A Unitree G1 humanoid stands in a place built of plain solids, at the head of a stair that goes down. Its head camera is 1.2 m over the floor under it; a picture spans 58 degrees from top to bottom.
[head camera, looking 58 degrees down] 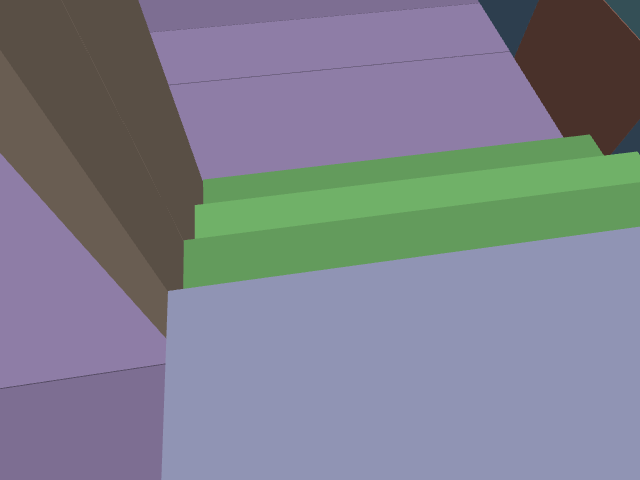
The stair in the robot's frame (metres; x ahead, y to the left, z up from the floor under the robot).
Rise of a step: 0.17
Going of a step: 0.29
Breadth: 2.10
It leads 9 degrees to the left of straight ahead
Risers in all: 4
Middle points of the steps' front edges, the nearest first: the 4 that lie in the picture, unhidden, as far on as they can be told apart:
0.73 -0.57 0.00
1.02 -0.53 -0.17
1.30 -0.49 -0.33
1.59 -0.44 -0.50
